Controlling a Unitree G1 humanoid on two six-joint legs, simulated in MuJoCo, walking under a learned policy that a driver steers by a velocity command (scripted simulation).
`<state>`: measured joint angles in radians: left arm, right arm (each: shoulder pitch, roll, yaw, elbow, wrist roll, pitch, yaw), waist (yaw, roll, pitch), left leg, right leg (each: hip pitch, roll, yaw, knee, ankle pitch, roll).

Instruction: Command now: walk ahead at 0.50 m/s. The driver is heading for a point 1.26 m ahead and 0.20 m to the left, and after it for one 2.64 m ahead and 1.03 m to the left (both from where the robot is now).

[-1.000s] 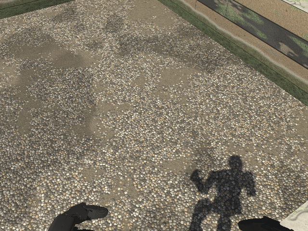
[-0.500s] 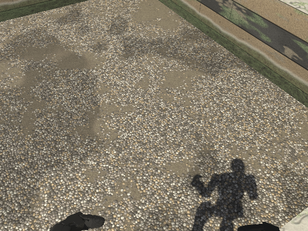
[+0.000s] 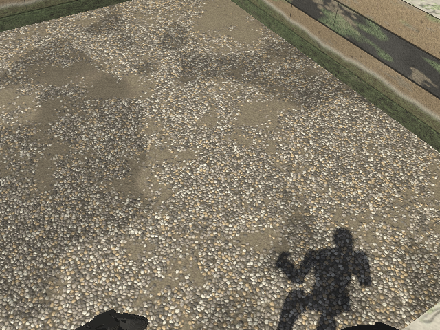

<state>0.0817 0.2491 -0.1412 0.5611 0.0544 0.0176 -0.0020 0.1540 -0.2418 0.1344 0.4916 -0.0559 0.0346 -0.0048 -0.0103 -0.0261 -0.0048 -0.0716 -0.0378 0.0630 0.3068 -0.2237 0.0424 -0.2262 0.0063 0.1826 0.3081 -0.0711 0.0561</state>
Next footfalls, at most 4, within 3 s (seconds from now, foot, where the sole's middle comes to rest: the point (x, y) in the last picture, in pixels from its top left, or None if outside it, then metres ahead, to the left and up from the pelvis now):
none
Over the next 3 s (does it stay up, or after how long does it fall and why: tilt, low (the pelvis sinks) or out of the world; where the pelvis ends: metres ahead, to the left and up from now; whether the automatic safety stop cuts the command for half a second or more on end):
stays up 0.01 -0.01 0.00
